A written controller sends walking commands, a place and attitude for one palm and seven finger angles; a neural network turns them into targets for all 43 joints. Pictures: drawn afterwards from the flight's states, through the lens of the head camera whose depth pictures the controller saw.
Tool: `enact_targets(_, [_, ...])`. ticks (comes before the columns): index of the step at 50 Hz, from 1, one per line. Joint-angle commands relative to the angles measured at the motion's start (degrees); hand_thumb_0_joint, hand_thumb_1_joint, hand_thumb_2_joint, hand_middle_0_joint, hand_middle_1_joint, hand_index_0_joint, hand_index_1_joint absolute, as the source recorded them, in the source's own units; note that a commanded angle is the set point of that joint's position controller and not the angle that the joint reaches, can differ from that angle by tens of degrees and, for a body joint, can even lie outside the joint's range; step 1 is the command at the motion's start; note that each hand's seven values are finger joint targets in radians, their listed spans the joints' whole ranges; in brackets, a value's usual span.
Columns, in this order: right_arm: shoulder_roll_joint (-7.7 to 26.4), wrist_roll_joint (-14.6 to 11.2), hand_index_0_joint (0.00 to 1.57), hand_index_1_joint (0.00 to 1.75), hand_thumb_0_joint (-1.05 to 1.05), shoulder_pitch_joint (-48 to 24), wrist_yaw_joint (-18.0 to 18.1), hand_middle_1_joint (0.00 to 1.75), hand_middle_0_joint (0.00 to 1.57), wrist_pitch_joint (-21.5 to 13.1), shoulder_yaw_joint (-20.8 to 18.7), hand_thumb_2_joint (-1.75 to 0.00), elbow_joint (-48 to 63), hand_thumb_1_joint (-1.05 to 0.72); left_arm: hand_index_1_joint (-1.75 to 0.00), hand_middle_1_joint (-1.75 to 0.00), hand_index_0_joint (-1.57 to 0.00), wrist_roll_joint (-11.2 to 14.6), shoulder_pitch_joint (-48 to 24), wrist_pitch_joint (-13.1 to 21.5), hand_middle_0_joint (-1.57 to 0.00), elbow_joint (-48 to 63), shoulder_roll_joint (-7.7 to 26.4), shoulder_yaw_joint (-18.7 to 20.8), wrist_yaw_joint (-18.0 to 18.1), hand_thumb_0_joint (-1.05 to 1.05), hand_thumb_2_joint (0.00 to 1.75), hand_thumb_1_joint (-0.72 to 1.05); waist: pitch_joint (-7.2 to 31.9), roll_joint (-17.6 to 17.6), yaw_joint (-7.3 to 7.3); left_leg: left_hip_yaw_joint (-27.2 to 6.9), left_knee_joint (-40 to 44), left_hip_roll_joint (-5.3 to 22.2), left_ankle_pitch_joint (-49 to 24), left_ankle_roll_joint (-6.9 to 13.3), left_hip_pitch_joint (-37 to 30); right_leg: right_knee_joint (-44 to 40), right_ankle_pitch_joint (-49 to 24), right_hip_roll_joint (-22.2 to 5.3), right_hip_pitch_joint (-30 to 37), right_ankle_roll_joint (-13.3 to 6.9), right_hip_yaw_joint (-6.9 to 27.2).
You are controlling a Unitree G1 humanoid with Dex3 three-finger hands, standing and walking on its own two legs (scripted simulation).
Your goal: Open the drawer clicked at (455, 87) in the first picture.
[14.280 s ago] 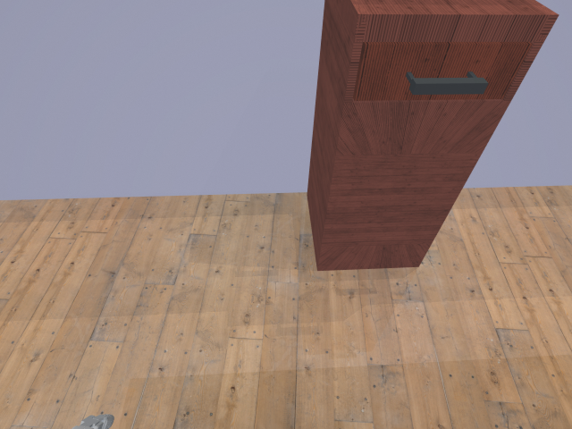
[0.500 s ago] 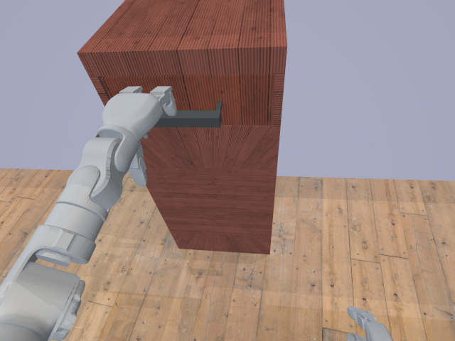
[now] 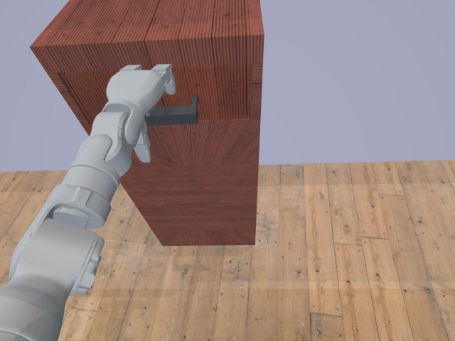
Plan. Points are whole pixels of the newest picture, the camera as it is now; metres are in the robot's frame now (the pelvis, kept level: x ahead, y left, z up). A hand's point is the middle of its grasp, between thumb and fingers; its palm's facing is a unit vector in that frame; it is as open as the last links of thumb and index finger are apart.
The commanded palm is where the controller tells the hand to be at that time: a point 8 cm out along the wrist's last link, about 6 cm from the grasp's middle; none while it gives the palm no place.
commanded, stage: move the hooked fingers above the handle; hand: left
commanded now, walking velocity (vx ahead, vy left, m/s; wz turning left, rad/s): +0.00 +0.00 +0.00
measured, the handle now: (159, 108) +0.55 +0.16 +0.09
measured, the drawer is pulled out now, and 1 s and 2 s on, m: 0.00 0.00 0.00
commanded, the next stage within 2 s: none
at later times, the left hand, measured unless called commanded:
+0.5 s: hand (151, 106) +0.50 +0.15 +0.14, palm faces -0.02 -0.01 -1.00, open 13.8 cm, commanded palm +0.48 +0.16 +0.21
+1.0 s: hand (153, 106) +0.49 +0.14 +0.15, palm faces +0.01 -0.03 -1.00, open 13.8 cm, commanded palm +0.47 +0.17 +0.21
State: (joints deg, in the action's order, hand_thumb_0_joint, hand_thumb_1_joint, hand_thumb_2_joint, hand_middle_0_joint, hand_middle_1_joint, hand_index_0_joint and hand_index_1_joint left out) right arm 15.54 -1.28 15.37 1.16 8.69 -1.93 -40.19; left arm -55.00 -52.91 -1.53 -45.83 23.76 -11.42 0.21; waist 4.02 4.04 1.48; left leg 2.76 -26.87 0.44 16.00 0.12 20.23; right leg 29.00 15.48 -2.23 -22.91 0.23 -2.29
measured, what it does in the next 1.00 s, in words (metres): stands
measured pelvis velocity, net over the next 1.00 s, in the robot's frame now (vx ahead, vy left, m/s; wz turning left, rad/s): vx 0.00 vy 0.00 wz -0.01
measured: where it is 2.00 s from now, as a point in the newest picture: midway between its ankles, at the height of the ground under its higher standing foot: outside the picture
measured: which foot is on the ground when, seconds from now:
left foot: down 0.00-1.00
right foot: down 0.00-1.00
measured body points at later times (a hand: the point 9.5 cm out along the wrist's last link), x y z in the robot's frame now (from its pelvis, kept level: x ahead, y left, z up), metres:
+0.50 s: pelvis +0.00 -0.01 +0.00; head +0.06 -0.04 +0.44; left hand +0.50 +0.15 +0.19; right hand +0.03 -0.28 -0.14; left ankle -0.04 +0.12 -0.74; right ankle -0.02 -0.12 -0.74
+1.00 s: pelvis +0.00 +0.00 +0.00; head +0.05 -0.03 +0.44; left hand +0.48 +0.14 +0.20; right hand +0.09 -0.26 -0.14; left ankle -0.04 +0.12 -0.74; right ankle -0.02 -0.12 -0.74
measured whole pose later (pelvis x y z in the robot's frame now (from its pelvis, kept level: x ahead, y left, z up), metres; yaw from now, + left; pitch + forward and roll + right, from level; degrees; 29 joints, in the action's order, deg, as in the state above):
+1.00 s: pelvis +0.00 +0.00 +0.00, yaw +0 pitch +10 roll +0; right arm 15.0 -1.2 14.6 1.5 8.4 -1.5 -39.1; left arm -56.7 -56.7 -1.5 -51.2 22.4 -10.4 1.5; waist 5.4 3.8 2.3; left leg 2.9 -28.7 0.8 17.0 0.1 21.9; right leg 30.2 16.0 -1.9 -24.4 0.2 -2.1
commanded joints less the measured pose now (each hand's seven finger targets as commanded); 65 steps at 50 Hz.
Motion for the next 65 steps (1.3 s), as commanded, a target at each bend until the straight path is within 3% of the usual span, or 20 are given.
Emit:
enact_targets(1, [7.1,0.0,0.2,0.3,0.0,2.7,0.5,0.3,0.2,-1.6,-2.4,-0.9,4.1,-0.9,-1.2,-1.2,-0.3,-1.3,-33.4,-0.8,-0.3,5.0,12.0,6.0,4.5,0.0,0.3,-0.5,21.5,-7.2,2.74,-0.5,-0.6,-1.5,-25.6,1.8,-6.7,0.0,-24.2,2.9,10.2,-2.0,0.3])
enact_targets(5, [6.9,0.4,0.2,0.3,0.0,4.0,0.5,0.3,0.2,-1.9,-2.6,-0.9,4.0,-0.9,-1.2,-1.2,-0.3,-2.6,-36.7,-1.6,-0.3,3.2,13.3,6.9,6.3,0.0,0.3,-0.5,25.5,-4.1,2.64,-0.2,-1.2,-1.4,-25.9,1.8,-6.9,1.0,-24.6,2.9,10.5,-2.0,0.7])
enact_targets(13, [7.5,0.2,0.2,0.3,0.0,4.6,1.2,0.3,0.2,-1.9,-2.5,-0.9,5.1,-0.9,-1.2,-1.2,-0.3,-3.8,-34.7,-3.2,-0.3,-0.5,17.7,9.7,5.8,0.0,0.3,-0.5,26.4,-6.1,2.13,0.9,-0.7,-1.3,-23.8,2.4,-3.3,0.9,-26.6,2.6,14.1,-1.5,1.2])
enact_targets(17, [7.8,-0.2,0.2,0.3,0.0,4.6,1.6,0.3,0.2,-1.8,-2.6,-0.9,5.7,-0.9,-1.2,-1.2,-0.3,-3.2,-32.7,-2.6,-0.3,-0.7,16.7,8.7,4.1,0.0,0.3,-0.5,24.1,-8.5,2.74,1.2,-0.3,-1.5,-22.0,2.7,-2.3,-0.1,-26.5,2.7,14.3,-1.1,1.3])
enact_targets(23, [7.1,0.1,0.2,0.3,0.0,5.2,1.6,0.3,0.2,-2.4,-3.3,-0.9,5.6,-0.9,-1.2,-1.2,-0.3,-2.7,-34.6,0.6,-0.3,7.5,16.4,8.7,4.0,0.0,0.3,-0.5,27.7,-3.3,2.33,0.8,-1.3,-1.5,-25.8,2.7,-7.4,0.2,-27.3,2.9,13.4,-1.6,1.4])
enact_targets(25, [6.8,0.1,0.2,0.3,0.0,4.8,1.2,0.3,0.2,-2.5,-3.3,-0.9,5.6,-0.9,-1.2,-1.2,-0.3,-2.2,-34.7,0.7,-0.3,8.8,13.1,6.3,4.4,0.0,0.3,-0.5,27.2,-2.3,2.53,0.4,-1.5,-1.4,-27.8,2.5,-8.8,0.4,-27.1,3.1,11.8,-1.7,1.0])
enact_targets(28, [7.3,0.0,0.2,0.3,0.0,4.1,0.9,0.3,0.2,-2.1,-3.1,-0.9,4.9,-0.9,-1.2,-1.2,-0.3,-2.1,-32.7,-0.6,-0.3,6.2,16.3,9.3,5.1,0.0,0.3,-0.5,25.0,-3.9,2.06,0.5,-1.3,-1.6,-26.4,2.4,-7.0,0.3,-27.0,3.2,12.4,-1.7,0.9])
enact_targets(30, [7.2,-0.1,0.2,0.3,0.0,3.4,1.0,0.3,0.2,-2.0,-2.8,-0.9,4.6,-0.9,-1.2,-1.2,-0.3,-2.5,-33.8,-1.9,-0.3,4.4,14.2,7.2,5.3,0.0,0.3,-0.5,22.5,-4.8,2.86,0.6,-0.8,-1.5,-24.3,2.3,-5.9,-0.1,-25.3,3.1,10.9,-1.6,0.6])
enact_targets(38, [7.1,-0.2,0.2,0.3,0.0,2.2,1.5,0.3,0.2,-1.7,-2.5,-0.9,6.1,-0.9,-1.2,-1.2,-0.3,-2.5,-33.0,-2.3,-0.3,3.7,14.7,7.4,2.8,0.0,0.3,-0.5,24.4,-5.8,2.38,0.5,-1.3,-1.6,-26.0,2.6,-7.1,0.4,-27.0,2.8,12.6,-1.5,1.0])
enact_targets(41, [6.8,-0.3,0.2,0.3,0.0,2.0,1.2,0.3,0.2,-1.8,-2.6,-0.9,6.4,-0.9,-1.2,-1.2,-0.3,-1.8,-34.3,-1.1,-0.3,5.7,8.8,2.7,1.8,0.0,0.3,-0.5,22.9,-5.5,3.71,-0.1,-1.9,-1.3,-27.8,2.5,-9.1,0.0,-26.0,2.9,9.7,-1.6,0.7])
enact_targets(43, [6.8,-0.1,0.2,0.3,0.0,2.2,1.0,0.3,0.2,-1.7,-2.8,-0.9,6.3,-0.9,-1.2,-1.2,-0.3,-1.5,-33.8,-0.5,-0.3,7.3,10.1,4.2,2.0,0.0,0.3,-0.5,24.0,-4.2,2.9,-0.5,-2.1,-1.1,-28.5,2.3,-10.2,0.4,-25.2,3.1,8.9,-1.7,0.7])
enact_targets(45, [6.5,0.0,0.2,0.3,0.0,2.1,0.8,0.3,0.2,-1.7,-2.7,-0.9,6.1,-0.9,-1.2,-1.2,-0.3,-1.2,-35.1,-0.3,-0.3,7.3,8.1,2.9,2.5,0.0,0.3,-0.5,22.8,-4.1,3.19,-0.7,-2.1,-1.1,-27.7,2.1,-9.9,0.4,-24.1,3.1,7.8,-1.7,0.5])
enact_targets(47, [6.9,0.1,0.2,0.3,0.0,2.2,0.8,0.3,0.2,-1.6,-2.5,-0.9,5.8,-0.9,-1.2,-1.2,-0.3,-1.7,-34.8,-0.4,-0.3,6.3,13.7,7.6,3.8,0.0,0.3,-0.5,24.2,-4.7,2.27,-0.6,-1.9,-1.3,-27.0,2.0,-8.5,0.8,-24.3,3.1,9.7,-1.8,0.7])
enact_targets(52, [6.9,0.3,0.2,0.3,0.0,1.5,1.1,0.3,0.2,-1.6,-2.0,-0.9,5.8,-0.9,-1.2,-1.2,-0.3,-3.6,-34.5,-2.3,-0.3,3.0,19.3,11.6,6.7,0.0,0.3,-0.5,25.6,-5.4,1.05,0.2,-1.1,-1.5,-24.5,2.0,-4.3,1.2,-25.1,2.7,13.8,-1.8,1.0])
enact_targets(54, [7.0,0.0,0.2,0.3,0.0,1.6,1.2,0.3,0.2,-1.6,-2.0,-0.9,5.6,-0.9,-1.2,-1.2,-0.3,-3.8,-33.8,-3.7,-0.3,0.2,16.7,9.3,6.3,0.0,0.3,-0.5,22.7,-7.1,2.04,0.6,-0.7,-1.2,-23.0,2.1,-3.5,0.7,-24.3,2.8,12.3,-1.6,0.6])
enact_targets(55, [7.3,-0.1,0.2,0.3,0.0,2.0,1.4,0.3,0.2,-1.7,-2.0,-0.9,5.7,-0.9,-1.2,-1.2,-0.3,-4.0,-33.4,-4.0,-0.3,-0.5,17.7,9.8,5.8,0.0,0.3,-0.5,22.8,-7.1,1.89,0.5,-0.5,-1.2,-22.3,2.0,-3.2,0.6,-23.6,2.8,12.4,-1.5,0.7])
enact_targets(57, [7.3,-0.3,0.2,0.3,0.0,2.4,1.4,0.3,0.2,-1.8,-2.3,-0.9,6.2,-0.9,-1.2,-1.2,-0.3,-3.1,-34.8,-3.5,-0.3,1.6,14.4,6.6,4.1,0.0,0.3,-0.5,24.4,-6.1,2.62,0.4,-0.7,-1.2,-23.0,2.3,-5.3,0.1,-23.8,2.7,12.1,-1.5,0.9])
enact_targets(59, [7.3,-0.3,0.2,0.3,0.0,3.2,1.6,0.3,0.2,-2.0,-2.8,-0.9,6.1,-0.9,-1.2,-1.2,-0.3,-2.5,-36.2,-2.4,-0.3,3.5,12.1,4.3,2.4,0.0,0.3,-0.5,24.5,-5.2,3.86,0.1,-1.2,-1.2,-23.7,2.5,-7.6,-0.4,-23.7,2.9,10.5,-1.4,1.1])
enact_targets(62, [7.3,-0.3,0.2,0.3,0.0,4.0,1.7,0.3,0.2,-2.2,-3.0,-0.9,5.8,-0.9,-1.2,-1.2,-0.3,-1.2,-34.7,0.3,-0.3,5.1,11.8,4.5,0.6,0.0,0.3,-0.5,23.8,-5.6,3.95,-0.4,-1.4,-1.3,-23.7,2.6,-8.4,-0.9,-23.0,3.1,9.8,-1.5,1.1])
enact_targets(65, [7.1,-0.2,0.2,0.3,0.0,4.7,1.5,0.3,0.2,-2.5,-3.1,-0.9,4.9,-0.9,-1.2,-1.2,-0.3,-1.1,-36.5,2.2,-0.3,6.2,11.3,4.2,1.5,0.0,0.3,-0.5,22.6,-2.5,4.0,-1.0,-1.5,-1.3,-23.1,2.1,-8.8,-0.7,-20.5,3.3,6.9,-1.9,1.0])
